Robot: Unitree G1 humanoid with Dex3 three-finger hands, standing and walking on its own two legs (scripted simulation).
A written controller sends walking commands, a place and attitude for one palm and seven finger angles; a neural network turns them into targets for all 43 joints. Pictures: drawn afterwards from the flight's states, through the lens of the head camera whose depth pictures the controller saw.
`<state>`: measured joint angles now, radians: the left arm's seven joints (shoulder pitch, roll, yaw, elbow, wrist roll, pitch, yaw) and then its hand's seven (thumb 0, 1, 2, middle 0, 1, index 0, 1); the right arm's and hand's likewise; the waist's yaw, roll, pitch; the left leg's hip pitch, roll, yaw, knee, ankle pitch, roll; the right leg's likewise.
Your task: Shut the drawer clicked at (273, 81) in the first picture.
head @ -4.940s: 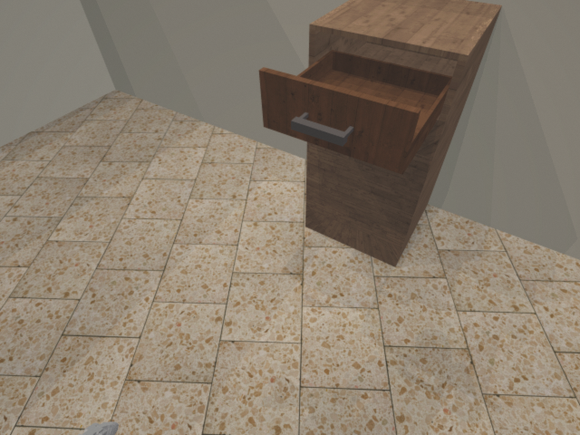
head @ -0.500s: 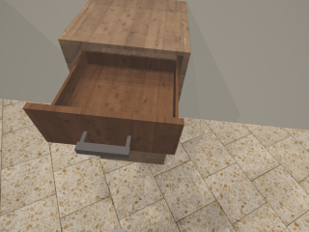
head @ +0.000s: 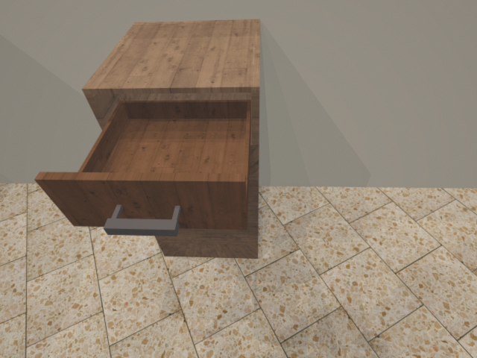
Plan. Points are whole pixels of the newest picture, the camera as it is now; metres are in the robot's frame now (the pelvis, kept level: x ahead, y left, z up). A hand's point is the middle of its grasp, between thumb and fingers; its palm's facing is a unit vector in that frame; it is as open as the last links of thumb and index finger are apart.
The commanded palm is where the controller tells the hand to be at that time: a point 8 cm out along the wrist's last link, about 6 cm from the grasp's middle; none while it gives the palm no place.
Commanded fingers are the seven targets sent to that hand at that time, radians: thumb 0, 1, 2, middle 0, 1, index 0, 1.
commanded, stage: come to a stop and stand still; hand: left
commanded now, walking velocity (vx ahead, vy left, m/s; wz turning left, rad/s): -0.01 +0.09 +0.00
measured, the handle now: (145, 218) +0.37 +0.21 +0.01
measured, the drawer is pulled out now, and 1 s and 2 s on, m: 0.29 0.29 0.29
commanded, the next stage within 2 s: look again from close up in 0.76 s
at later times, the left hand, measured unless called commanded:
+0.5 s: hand out of the picture -0.01 +0.21 -0.19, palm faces +0.06 -0.98 -0.17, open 7.4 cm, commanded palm none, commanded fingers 0.00 0.90 0.90 -0.20 -0.30 -0.20 -0.30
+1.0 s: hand out of the picture -0.03 +0.22 -0.18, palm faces +0.00 -0.97 -0.23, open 7.4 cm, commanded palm none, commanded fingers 0.00 0.90 0.90 -0.20 -0.30 -0.20 -0.30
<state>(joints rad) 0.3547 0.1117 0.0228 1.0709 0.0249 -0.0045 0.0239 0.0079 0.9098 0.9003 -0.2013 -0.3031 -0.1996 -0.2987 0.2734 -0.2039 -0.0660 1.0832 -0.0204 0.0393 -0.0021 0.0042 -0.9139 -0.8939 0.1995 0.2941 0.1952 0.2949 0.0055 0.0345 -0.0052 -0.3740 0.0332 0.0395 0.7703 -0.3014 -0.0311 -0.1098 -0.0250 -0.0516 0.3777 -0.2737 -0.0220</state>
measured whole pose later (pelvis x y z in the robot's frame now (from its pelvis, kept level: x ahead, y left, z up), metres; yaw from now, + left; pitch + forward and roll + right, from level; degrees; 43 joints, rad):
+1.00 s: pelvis -0.02 +0.04 -0.01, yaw +1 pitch +0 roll +1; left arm 0.32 0.17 -0.01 1.08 0.02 -0.01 0.04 0.01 0.91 0.90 -0.20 -0.30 -0.20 -0.30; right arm 0.29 -0.14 -0.02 1.09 -0.02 0.00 -0.02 0.01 -0.91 -0.89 0.20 0.29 0.20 0.30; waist -0.01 0.01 0.03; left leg -0.24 -0.01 0.09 0.48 -0.25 0.03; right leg -0.20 -0.07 -0.05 0.51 -0.31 0.04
